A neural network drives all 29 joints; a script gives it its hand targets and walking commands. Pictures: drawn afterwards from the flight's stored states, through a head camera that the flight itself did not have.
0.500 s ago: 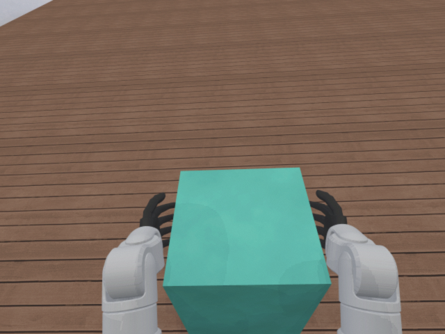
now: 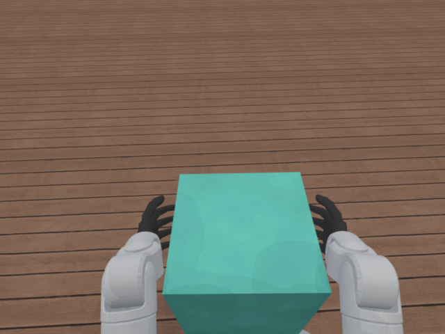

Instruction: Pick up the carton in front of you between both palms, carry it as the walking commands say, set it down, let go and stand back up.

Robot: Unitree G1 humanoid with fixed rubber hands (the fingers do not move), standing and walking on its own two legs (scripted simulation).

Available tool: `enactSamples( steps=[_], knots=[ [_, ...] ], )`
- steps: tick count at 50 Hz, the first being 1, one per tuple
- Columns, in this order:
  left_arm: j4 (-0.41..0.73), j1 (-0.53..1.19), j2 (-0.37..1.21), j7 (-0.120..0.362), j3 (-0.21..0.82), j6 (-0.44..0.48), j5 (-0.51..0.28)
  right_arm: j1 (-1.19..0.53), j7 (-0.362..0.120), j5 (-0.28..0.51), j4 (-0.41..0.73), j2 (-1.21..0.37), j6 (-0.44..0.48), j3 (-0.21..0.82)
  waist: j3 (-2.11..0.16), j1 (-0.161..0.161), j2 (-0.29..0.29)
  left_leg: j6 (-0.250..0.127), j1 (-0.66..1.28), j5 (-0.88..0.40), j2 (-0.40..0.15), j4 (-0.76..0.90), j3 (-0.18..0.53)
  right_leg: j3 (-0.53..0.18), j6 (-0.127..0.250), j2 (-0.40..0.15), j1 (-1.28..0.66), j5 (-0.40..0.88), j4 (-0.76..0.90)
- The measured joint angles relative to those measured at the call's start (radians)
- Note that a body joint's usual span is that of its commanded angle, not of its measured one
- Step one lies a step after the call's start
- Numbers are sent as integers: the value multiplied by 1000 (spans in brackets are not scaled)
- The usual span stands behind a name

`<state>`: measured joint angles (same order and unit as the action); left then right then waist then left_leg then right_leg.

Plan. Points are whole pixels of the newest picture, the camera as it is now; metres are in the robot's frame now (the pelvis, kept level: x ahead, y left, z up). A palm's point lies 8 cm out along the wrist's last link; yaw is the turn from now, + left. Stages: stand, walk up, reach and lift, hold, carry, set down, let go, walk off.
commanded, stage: carry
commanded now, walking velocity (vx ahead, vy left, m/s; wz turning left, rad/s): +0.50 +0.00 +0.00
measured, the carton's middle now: (240, 259) +0.26 +0.00 +0.00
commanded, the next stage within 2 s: none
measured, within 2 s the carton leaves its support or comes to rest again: neither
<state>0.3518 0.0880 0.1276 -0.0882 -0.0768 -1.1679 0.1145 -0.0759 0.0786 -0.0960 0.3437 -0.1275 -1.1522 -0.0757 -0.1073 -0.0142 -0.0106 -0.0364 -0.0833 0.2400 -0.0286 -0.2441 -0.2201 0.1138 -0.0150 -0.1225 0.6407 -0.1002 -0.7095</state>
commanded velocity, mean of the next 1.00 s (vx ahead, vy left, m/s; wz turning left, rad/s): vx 0.25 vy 0.00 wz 0.00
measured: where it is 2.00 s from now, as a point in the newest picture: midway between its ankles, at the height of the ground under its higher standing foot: (232, 257)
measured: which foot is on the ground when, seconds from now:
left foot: down 0.00-0.18, up 0.20-0.62, down 0.64-1.00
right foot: up 0.00-0.14, down 0.16-0.66, up 0.68-0.92, down 0.94-1.00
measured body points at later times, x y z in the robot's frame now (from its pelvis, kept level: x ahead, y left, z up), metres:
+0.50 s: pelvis +0.34 -0.04 +0.00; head +0.34 -0.05 +0.45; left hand +0.61 +0.13 +0.09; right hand +0.62 -0.18 +0.08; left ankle +0.46 +0.13 -0.70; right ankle +0.27 -0.12 -0.75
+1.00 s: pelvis +0.61 +0.00 -0.01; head +0.61 +0.00 +0.44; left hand +0.88 +0.15 +0.06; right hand +0.88 -0.15 +0.06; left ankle +0.60 +0.09 -0.75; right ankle +0.64 -0.12 -0.75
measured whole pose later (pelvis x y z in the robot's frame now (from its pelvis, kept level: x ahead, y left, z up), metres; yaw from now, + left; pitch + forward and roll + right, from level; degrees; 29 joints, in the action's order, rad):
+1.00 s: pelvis +0.61 +0.00 -0.01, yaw +1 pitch +3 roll +0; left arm 0.37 0.11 0.13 -0.08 -0.08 -1.17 0.12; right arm -0.10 0.08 -0.10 0.36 -0.13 -1.15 -0.08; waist -0.06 -0.01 -0.01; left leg -0.04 -0.24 0.24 -0.04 -0.44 -0.22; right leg 0.15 -0.01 -0.08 0.31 -0.15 -0.45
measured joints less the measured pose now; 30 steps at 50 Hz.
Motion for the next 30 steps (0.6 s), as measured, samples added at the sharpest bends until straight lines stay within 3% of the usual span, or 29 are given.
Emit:
enactSamples(
  steps=[4, 7, 8, 10, 12, 14, 17, 21, 25, 30],
  knots=[
    [50, 3, 0, 0, -6, -21, -4, -15, 0, -2, 39, 0, -24, 9, -18, 5, 2, 37, 119, 83, -4, 20, 5, 46, 19, 20, -39, 70, 147],
    [57, 24, 1, 0, -14, -43, -7, -35, 0, -9, 53, -2, -50, 4, -25, 4, 15, 73, 183, 186, -24, -45, 21, 95, 38, 52, -123, 50, 233],
    [46, 37, 2, 0, -14, -46, -7, -45, 0, -10, 52, 0, -58, -3, -26, 8, 29, 80, 175, 239, -45, -129, 30, 111, 64, 67, -150, 53, 238],
    [-9, 68, 6, 0, -14, -40, -4, -63, 0, -12, 28, 1, -69, -29, -17, 22, 55, 76, 43, 233, -84, -461, 86, 133, 104, 77, -151, -10, 156],
    [-46, 82, 7, 0, -18, -43, -2, -71, 1, -16, 5, -2, -79, -44, 4, 28, 46, 56, -131, 205, -58, -782, 154, 136, 107, 71, -189, -56, 166],
    [-53, 73, 7, 0, -24, -44, -5, -70, 0, -22, -7, -5, -82, -39, 22, 30, 39, 37, -271, 143, -50, -912, 164, 136, 93, 72, -249, -58, 226],
    [-37, 56, 5, 0, -29, -37, -10, -68, 1, -24, -9, -4, -73, -23, 37, 35, 31, 32, -415, 52, -67, -863, 151, 129, 90, 78, -338, -63, 318],
    [-3, 44, 4, 0, -32, -25, -19, -62, 1, -25, 17, -4, -59, -6, 32, 34, 25, 53, -518, -43, -92, -665, 132, 118, 77, 87, -455, -84, 419],
    [26, 48, 4, 0, -27, -27, -22, -59, 2, -24, 53, -3, -62, -5, 15, 26, 24, 58, -540, -138, -95, -454, 103, 110, 52, 91, -572, -134, 482],
    [21, 58, 5, 3, -19, -45, -12, -56, 2, -20, 58, -3, -76, -16, -2, 19, 19, 35, -485, -232, -57, -272, 41, 102, 1, 80, -709, -250, 481]
  ],
)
